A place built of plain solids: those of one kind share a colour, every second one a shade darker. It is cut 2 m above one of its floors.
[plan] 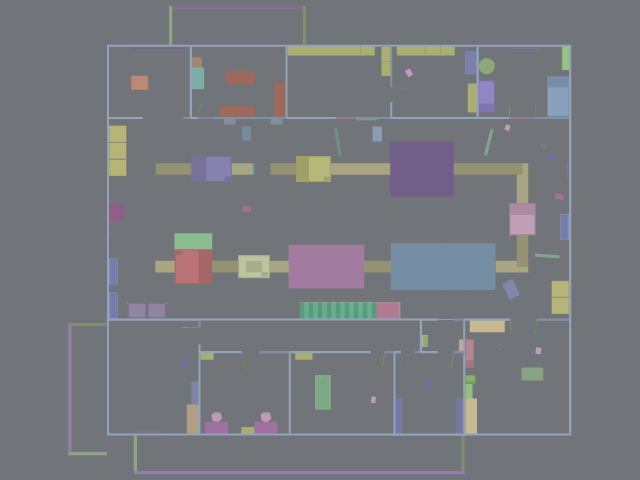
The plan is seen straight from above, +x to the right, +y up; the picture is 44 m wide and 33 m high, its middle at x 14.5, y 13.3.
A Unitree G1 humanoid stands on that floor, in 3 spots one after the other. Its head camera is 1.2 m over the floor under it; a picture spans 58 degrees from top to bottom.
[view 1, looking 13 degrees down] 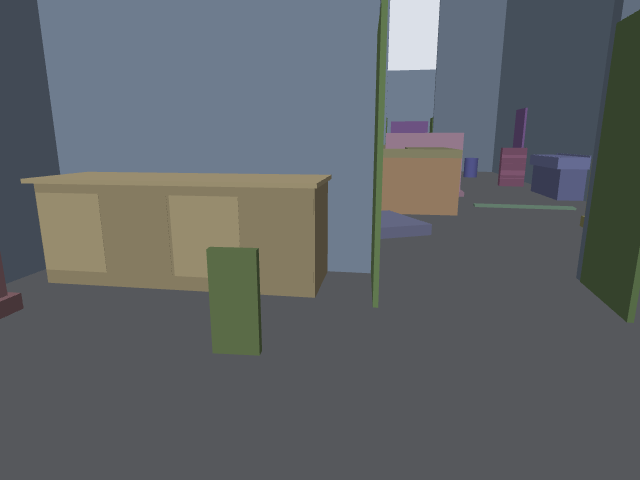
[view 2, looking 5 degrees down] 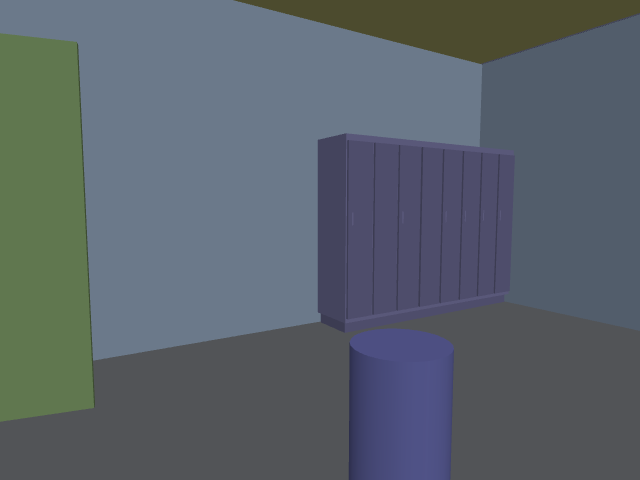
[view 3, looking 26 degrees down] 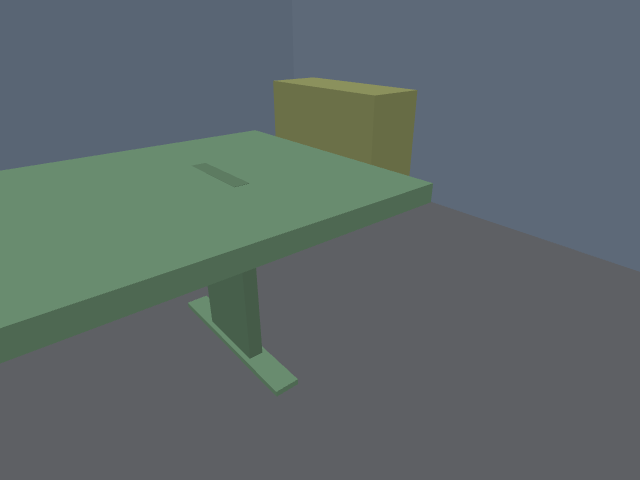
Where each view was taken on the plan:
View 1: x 27.70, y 3.90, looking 99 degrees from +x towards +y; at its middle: work_bench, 3.52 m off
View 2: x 20.72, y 4.64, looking -32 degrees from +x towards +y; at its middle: lockers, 4.24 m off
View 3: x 16.07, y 2.84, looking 140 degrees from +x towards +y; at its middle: meeting_table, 1.18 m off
